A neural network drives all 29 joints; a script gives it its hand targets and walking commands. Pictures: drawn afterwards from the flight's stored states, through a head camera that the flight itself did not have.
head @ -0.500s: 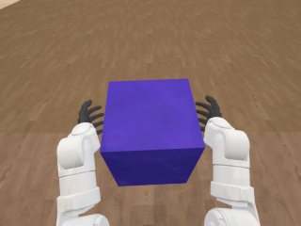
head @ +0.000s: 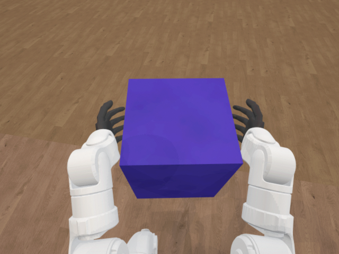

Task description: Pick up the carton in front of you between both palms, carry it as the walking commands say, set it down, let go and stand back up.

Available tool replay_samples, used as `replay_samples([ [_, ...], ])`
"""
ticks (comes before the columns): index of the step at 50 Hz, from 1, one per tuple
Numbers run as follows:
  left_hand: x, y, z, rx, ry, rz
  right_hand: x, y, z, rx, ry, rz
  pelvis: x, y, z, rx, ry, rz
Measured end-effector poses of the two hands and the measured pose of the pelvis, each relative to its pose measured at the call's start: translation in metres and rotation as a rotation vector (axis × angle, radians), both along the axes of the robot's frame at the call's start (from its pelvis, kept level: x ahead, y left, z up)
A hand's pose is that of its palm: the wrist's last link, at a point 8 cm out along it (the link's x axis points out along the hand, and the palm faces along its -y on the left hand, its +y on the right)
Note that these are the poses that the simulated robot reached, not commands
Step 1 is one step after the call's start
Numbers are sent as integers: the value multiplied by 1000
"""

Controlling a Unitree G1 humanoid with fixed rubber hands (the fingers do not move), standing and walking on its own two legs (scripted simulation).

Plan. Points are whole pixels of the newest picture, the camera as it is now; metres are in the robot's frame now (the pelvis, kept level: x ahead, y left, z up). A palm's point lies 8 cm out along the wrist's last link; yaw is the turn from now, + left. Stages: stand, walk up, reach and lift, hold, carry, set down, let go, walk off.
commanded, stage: carry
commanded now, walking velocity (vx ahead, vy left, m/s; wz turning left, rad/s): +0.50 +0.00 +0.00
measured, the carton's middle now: (176, 144) +0.36 +0.03 +0.06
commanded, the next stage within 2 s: none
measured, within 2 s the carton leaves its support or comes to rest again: neither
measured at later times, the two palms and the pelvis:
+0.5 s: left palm (131, 37) +0.66 +0.18 +0.18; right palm (237, 37) +0.65 -0.13 +0.19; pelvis +0.32 +0.03 +0.04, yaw +0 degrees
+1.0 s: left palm out of the picture +0.97 +0.18 +0.23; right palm out of the picture +0.98 -0.13 +0.23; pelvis +0.64 +0.03 +0.07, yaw +0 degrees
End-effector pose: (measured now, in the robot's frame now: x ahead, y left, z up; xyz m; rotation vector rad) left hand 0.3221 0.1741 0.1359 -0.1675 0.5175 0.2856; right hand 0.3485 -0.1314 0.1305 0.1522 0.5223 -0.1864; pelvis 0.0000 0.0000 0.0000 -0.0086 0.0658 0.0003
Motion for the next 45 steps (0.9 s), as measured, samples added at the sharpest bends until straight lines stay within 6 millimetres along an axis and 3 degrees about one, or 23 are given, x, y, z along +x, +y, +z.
replay_samples([
  [4,62,1,12,11,-37,-33,52,-1,9,-19,-37,-28,54,12,0,7,9,-8],
  [9,147,-4,1,10,-16,-115,112,-5,5,-15,-15,-91,127,35,-7,42,-17,-21],
  [13,200,-9,-5,3,65,-134,139,-9,2,14,60,-122,169,45,12,25,-14,-17],
  [16,234,-11,4,-23,60,-137,169,-11,13,6,55,-140,200,47,26,15,-9,-22],
  [25,339,6,49,11,-46,-64,300,3,63,-12,-51,-56,318,31,41,5,8,-2],
  [29,392,9,52,15,-38,-24,367,6,61,-14,-44,-5,381,15,34,-20,-3,18],
  [32,420,9,47,-4,9,1,415,5,51,-47,5,24,418,4,37,-33,-15,26],
  [35,442,9,43,-24,64,25,452,8,47,-29,66,36,448,0,52,-22,-11,25],
  [38,472,10,52,-25,61,37,485,9,54,3,64,34,478,-1,65,-11,-8,28],
  [45,570,5,89,-10,-34,-21,563,2,87,-12,-27,-12,563,12,81,-1,5,17],
])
